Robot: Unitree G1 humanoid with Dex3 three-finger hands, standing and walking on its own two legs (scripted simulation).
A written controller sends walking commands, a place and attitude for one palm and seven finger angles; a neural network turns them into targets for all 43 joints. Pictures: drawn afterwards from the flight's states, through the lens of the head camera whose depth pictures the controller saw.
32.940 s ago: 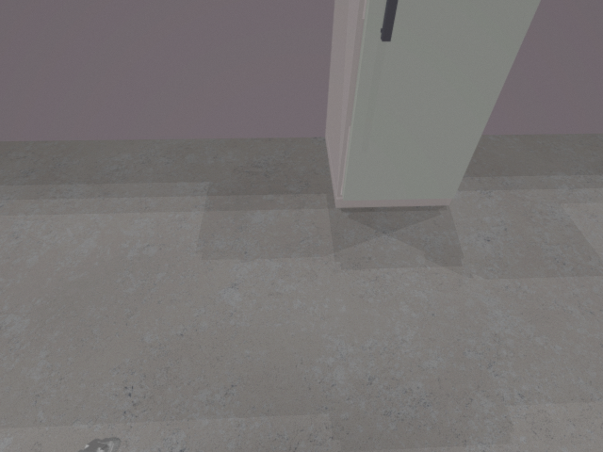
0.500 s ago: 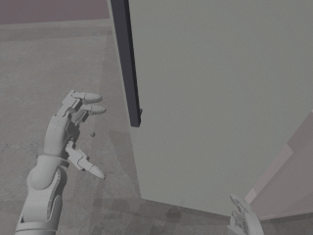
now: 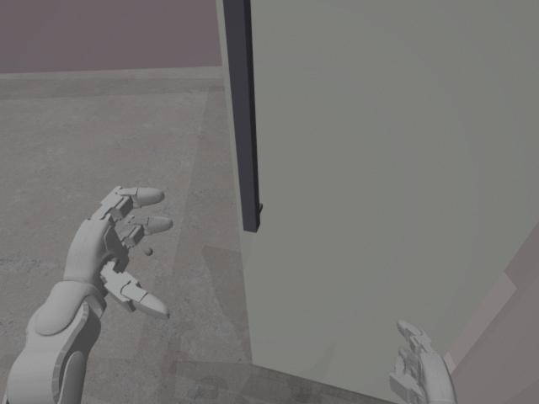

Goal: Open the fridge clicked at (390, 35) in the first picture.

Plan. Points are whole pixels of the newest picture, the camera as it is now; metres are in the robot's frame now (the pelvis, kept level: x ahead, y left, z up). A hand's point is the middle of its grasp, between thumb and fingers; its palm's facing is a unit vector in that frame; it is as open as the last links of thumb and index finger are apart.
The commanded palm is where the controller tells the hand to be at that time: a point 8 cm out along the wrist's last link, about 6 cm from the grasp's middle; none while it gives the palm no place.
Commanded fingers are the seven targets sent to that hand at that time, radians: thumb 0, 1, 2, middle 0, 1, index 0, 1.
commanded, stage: draw the hand back to the body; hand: left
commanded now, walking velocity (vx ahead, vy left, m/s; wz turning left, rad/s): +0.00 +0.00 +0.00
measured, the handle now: (250, 120) +0.44 +0.10 +0.26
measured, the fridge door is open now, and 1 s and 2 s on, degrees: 71 71 71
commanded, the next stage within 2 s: step back with the hand held close in 1.18 s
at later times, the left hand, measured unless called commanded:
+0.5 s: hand (101, 261) +0.22 +0.25 +0.16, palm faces +0.36 -0.88 -0.32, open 11.8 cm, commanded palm +0.17 +0.29 +0.18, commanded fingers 0.00 0.39 0.65 -0.22 -0.60 -0.22 -0.60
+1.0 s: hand (68, 268) +0.20 +0.29 +0.16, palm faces +0.47 -0.81 -0.35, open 7.6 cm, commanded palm +0.16 +0.32 +0.18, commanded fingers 0.00 0.90 0.90 -0.20 -0.30 -0.20 -0.30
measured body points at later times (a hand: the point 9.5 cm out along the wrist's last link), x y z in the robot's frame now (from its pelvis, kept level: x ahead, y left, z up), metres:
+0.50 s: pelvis +0.00 +0.02 +0.01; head -0.02 +0.01 +0.45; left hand +0.20 +0.30 +0.18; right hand +0.17 -0.20 -0.08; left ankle +0.01 +0.13 -0.74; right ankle +0.02 -0.12 -0.74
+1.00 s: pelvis +0.02 +0.02 +0.01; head -0.01 +0.01 +0.45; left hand +0.17 +0.33 +0.18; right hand +0.21 -0.19 -0.07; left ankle +0.01 +0.13 -0.74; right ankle +0.02 -0.12 -0.74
